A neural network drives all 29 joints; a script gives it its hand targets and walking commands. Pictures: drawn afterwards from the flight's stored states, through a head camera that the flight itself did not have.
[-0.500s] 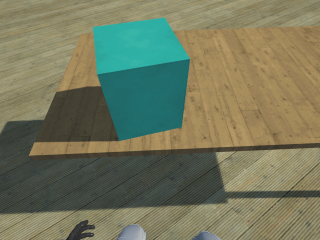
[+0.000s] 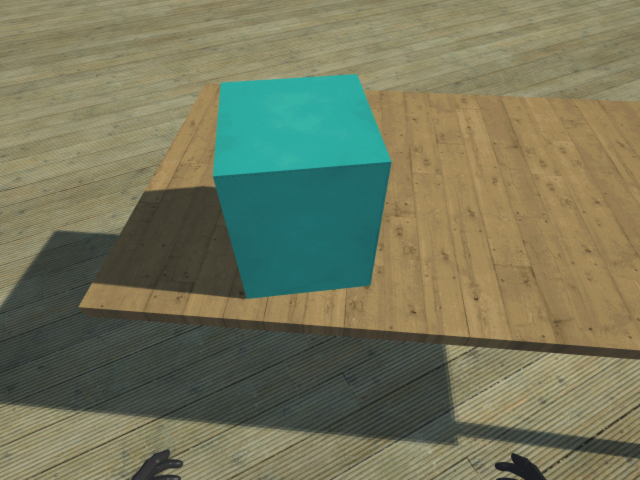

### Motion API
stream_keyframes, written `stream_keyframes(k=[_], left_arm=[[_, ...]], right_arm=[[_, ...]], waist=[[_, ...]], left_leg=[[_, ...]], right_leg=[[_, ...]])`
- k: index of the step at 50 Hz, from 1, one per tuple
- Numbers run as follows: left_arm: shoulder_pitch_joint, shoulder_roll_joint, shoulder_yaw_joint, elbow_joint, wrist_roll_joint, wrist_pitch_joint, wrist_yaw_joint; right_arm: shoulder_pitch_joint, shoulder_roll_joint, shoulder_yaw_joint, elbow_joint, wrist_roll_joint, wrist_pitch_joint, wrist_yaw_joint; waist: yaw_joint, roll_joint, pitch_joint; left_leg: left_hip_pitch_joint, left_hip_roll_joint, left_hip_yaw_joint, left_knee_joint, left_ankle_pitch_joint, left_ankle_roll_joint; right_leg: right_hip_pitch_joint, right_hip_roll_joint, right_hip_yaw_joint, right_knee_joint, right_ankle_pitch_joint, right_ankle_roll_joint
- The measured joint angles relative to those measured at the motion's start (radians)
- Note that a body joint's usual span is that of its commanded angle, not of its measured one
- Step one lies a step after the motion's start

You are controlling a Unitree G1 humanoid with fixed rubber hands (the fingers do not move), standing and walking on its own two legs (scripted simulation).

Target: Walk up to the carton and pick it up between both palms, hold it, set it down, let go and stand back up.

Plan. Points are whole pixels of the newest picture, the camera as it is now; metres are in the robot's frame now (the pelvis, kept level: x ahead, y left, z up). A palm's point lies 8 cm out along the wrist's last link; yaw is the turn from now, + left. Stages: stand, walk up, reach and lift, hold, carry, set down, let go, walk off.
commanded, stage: walk up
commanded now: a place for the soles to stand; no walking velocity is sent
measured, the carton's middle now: (300, 190) +0.51 +0.06 +0.08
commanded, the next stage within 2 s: none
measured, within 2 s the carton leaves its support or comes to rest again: neither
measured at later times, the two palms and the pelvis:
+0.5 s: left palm out of the picture +0.06 +0.28 -0.11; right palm out of the picture +0.11 -0.25 -0.10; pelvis +0.00 +0.01 +0.00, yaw +5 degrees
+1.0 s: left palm out of the picture +0.03 +0.36 -0.11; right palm out of the picture +0.16 -0.15 -0.12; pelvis +0.01 +0.09 -0.01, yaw +4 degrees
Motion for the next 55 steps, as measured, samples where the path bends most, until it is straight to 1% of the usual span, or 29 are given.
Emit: stream_keyframes(k=[9,17,21,22,23,26,28,30,32,33,34,35,36,37,38,39,41,44,46,47,48,50,53,55], left_arm=[[0.003,0.016,0.011,-0.01,0.003,0.01,0.001],[0.031,0.017,0.024,0.005,0.007,0.015,0.003],[0.047,0.016,0.025,0.017,0.01,0.008,0.007],[0.052,0.012,0.028,0.019,0.018,0.002,0.013],[0.06,0.009,0.029,0.019,0.028,-0.006,0.022],[0.072,0.002,0.035,0.033,0.055,-0.022,0.054],[0.077,-0.004,0.038,0.047,0.063,-0.028,0.067],[0.087,-0.002,0.038,0.057,0.062,-0.03,0.07],[0.1,0.007,0.041,0.056,0.056,-0.028,0.064],[0.108,0.015,0.043,0.053,0.053,-0.025,0.06],[0.116,0.022,0.043,0.05,0.047,-0.021,0.053],[0.121,0.029,0.043,0.05,0.039,-0.014,0.046],[0.121,0.035,0.044,0.053,0.031,-0.005,0.038],[0.125,0.036,0.044,0.055,0.021,0.006,0.035],[0.13,0.035,0.045,0.054,0.015,0.019,0.033],[0.135,0.035,0.046,0.052,0.009,0.03,0.032],[0.141,0.03,0.046,0.045,0.001,0.034,0.034],[0.152,0.015,0.042,0.027,0.008,0.017,0.036],[0.16,0.006,0.042,0.013,0.014,0.006,0.033],[0.159,0.0,0.044,0.008,0.018,0.002,0.03],[0.153,-0.01,0.043,0.009,0.022,-0.001,0.027],[0.15,-0.019,0.038,0.005,0.014,-0.002,0.018],[0.137,-0.015,0.031,0.002,0.001,-0.003,0.007],[0.129,-0.008,0.029,-0.013,0.001,-0.008,0.002]], right_arm=[[0.023,0.007,0.002,0.029,0.0,0.001,0.004],[0.043,0.009,-0.002,0.04,0.002,0.008,0.0],[0.043,0.01,-0.003,0.038,0.001,0.008,-0.001],[0.043,0.006,-0.004,0.033,-0.008,0.013,0.005],[0.042,0.0,-0.006,0.027,-0.019,0.021,0.013],[0.036,-0.013,-0.022,0.015,-0.054,0.053,0.031],[0.03,-0.023,-0.033,0.01,-0.059,0.067,0.036],[0.023,-0.024,-0.041,0.011,-0.052,0.068,0.041],[0.018,-0.014,-0.042,0.016,-0.042,0.06,0.046],[0.016,-0.007,-0.041,0.018,-0.038,0.053,0.047],[0.018,-0.003,-0.039,0.017,-0.034,0.041,0.047],[0.016,0.003,-0.039,0.022,-0.03,0.028,0.043],[0.011,0.012,-0.036,0.029,-0.031,0.02,0.036],[0.008,0.018,-0.03,0.033,-0.027,0.017,0.029],[0.005,0.023,-0.024,0.038,-0.019,0.016,0.022],[0.0,0.029,-0.019,0.044,-0.015,0.018,0.014],[-0.011,0.037,-0.011,0.049,-0.017,0.024,-0.002],[-0.035,0.031,-0.003,0.046,-0.024,0.029,-0.013],[-0.051,0.023,0.0,0.043,-0.02,0.033,-0.014],[-0.059,0.016,0.001,0.043,-0.015,0.034,-0.013],[-0.067,0.006,0.001,0.045,-0.01,0.036,-0.012],[-0.07,-0.001,0.002,0.051,-0.003,0.04,-0.012],[-0.066,0.002,0.01,0.056,-0.005,0.028,-0.013],[-0.063,0.003,0.017,0.055,-0.008,0.015,-0.011]], waist=[[-0.004,-0.011,0.005],[-0.002,-0.02,-0.005],[0.0,-0.017,-0.006],[-0.002,-0.009,-0.006],[-0.006,-0.003,-0.004],[-0.01,-0.002,0.018],[-0.006,0.006,0.036],[-0.002,0.014,0.049],[0.008,0.012,0.056],[0.015,0.007,0.057],[0.021,0.003,0.055],[0.025,-0.008,0.057],[0.03,-0.025,0.063],[0.03,-0.031,0.059],[0.025,-0.031,0.05],[0.019,-0.035,0.043],[0.013,-0.038,0.037],[0.011,-0.028,0.035],[0.014,-0.019,0.031],[0.016,-0.007,0.03],[0.016,0.017,0.031],[0.016,0.036,0.017],[0.011,0.027,-0.001],[0.011,0.019,-0.008]], left_leg=[[-0.01,-0.018,-0.028,0.004,0.006,0.006],[-0.023,-0.028,-0.041,0.013,0.001,0.011],[-0.022,-0.031,-0.049,0.009,0.002,0.01],[-0.026,-0.03,-0.055,0.017,0.0,0.01],[-0.037,-0.031,-0.052,0.05,-0.012,0.012],[-0.103,-0.028,0.006,0.281,-0.157,-0.007],[-0.132,-0.01,0.02,0.375,-0.177,-0.02],[-0.13,0.024,0.025,0.348,-0.161,-0.028],[-0.098,0.059,0.03,0.245,-0.141,-0.028],[-0.07,0.07,0.034,0.174,-0.11,-0.022],[-0.035,0.076,0.037,0.095,-0.059,-0.015],[-0.014,0.067,0.044,0.056,-0.021,-0.018],[-0.014,0.049,0.056,0.07,-0.022,-0.018],[-0.019,0.04,0.063,0.09,-0.037,-0.014],[-0.024,0.036,0.066,0.101,-0.051,-0.007],[-0.024,0.031,0.069,0.101,-0.058,0.001],[-0.016,0.026,0.084,0.087,-0.056,0.012],[-0.01,0.029,0.111,0.078,-0.054,0.018],[-0.014,0.034,0.132,0.094,-0.064,0.018],[-0.019,0.042,0.138,0.11,-0.074,0.017],[-0.021,0.057,0.134,0.123,-0.082,0.014],[-0.014,0.059,0.128,0.11,-0.087,0.008],[0.013,0.048,0.141,0.048,-0.046,0.018],[0.022,0.051,0.155,0.021,-0.037,0.023]], right_leg=[[0.008,-0.016,-0.028,-0.005,-0.001,0.008],[0.003,-0.021,-0.033,0.0,-0.009,0.012],[0.006,-0.02,-0.036,-0.005,-0.01,0.013],[0.009,-0.018,-0.041,-0.006,-0.011,0.012],[0.013,-0.02,-0.048,-0.003,-0.014,0.012],[0.027,-0.056,-0.064,0.018,-0.032,0.014],[0.045,-0.08,-0.076,0.01,-0.028,0.026],[0.064,-0.098,-0.089,-0.008,-0.019,0.043],[0.071,-0.115,-0.095,-0.007,-0.018,0.058],[0.066,-0.126,-0.093,0.01,-0.026,0.063],[0.054,-0.138,-0.087,0.042,-0.042,0.066],[0.039,-0.158,-0.075,0.084,-0.064,0.066],[0.022,-0.168,-0.042,0.126,-0.097,0.051],[-0.001,-0.152,0.005,0.173,-0.176,0.04],[-0.025,-0.124,0.052,0.226,-0.247,0.034],[-0.047,-0.095,0.093,0.275,-0.286,0.03],[-0.077,-0.045,0.142,0.322,-0.297,0.027],[-0.077,0.001,0.153,0.268,-0.241,0.027],[-0.047,0.023,0.147,0.173,-0.145,0.02],[-0.033,0.036,0.151,0.127,-0.069,0.013],[-0.025,0.051,0.147,0.115,-0.047,0.01],[-0.02,0.061,0.153,0.101,-0.055,0.011],[-0.009,0.056,0.172,0.063,-0.047,0.019],[-0.007,0.059,0.187,0.037,-0.028,0.024]])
